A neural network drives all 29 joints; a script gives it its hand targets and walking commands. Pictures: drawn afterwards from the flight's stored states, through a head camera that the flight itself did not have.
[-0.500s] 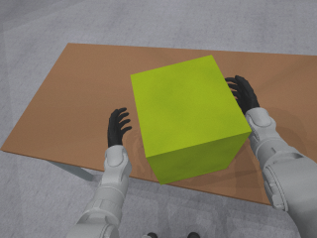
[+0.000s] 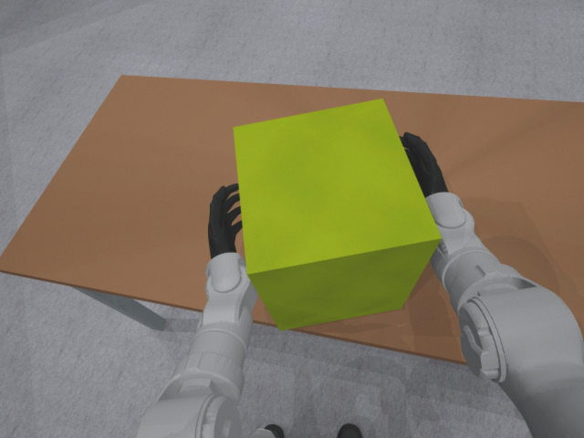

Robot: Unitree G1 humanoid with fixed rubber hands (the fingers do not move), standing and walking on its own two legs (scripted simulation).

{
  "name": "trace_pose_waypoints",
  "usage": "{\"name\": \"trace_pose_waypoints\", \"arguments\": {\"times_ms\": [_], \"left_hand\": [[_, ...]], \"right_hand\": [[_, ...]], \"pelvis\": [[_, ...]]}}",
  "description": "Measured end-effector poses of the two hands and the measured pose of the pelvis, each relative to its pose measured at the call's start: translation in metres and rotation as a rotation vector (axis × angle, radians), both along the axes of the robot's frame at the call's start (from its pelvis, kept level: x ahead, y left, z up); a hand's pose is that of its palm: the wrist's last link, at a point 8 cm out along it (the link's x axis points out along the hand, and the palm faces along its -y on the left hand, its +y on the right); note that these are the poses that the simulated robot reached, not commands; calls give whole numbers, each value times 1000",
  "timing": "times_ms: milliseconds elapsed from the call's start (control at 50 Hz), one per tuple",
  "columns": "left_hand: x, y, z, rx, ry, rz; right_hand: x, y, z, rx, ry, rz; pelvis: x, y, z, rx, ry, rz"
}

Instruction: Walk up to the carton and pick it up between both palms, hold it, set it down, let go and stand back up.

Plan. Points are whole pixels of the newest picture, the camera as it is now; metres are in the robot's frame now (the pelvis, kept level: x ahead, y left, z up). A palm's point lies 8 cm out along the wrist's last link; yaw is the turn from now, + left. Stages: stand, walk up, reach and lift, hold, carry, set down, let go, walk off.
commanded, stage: reach and lift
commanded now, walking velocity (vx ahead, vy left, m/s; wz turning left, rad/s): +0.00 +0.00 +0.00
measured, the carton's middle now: (325, 227) +0.42 +0.04 -0.01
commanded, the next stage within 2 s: none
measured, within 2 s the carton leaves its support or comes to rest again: neither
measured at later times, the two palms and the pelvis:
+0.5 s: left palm (221, 252) +0.36 +0.18 +0.01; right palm (425, 192) +0.47 -0.09 +0.03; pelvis +0.01 -0.01 +0.02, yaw +2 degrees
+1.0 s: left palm (223, 257) +0.36 +0.18 +0.00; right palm (420, 197) +0.48 -0.09 +0.01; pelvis +0.02 -0.02 +0.02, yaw +4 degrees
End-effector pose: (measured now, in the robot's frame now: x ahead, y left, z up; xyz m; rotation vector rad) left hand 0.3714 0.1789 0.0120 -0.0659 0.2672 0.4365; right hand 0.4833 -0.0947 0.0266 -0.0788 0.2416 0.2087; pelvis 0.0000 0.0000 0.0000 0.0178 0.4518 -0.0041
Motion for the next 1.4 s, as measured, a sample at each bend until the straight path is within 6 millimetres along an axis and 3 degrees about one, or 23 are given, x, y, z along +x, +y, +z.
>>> {"name": "trace_pose_waypoints", "arguments": {"times_ms": [280, 600, 1400], "left_hand": [[-6, 1, 2, 38, 8, -17], [-12, 2, -3, 80, 13, -11], [-15, 1, -15, 71, -20, 13]], "right_hand": [[-8, 1, 1, -29, 8, 4], [-11, 5, -2, -39, -46, 33], [-6, 8, -17, 1, -104, 36]], "pelvis": [[-1, -2, 9, 2, -37, 12], [14, -10, 23, 8, -64, 44], [20, -16, 19, 9, -13, 65]]}}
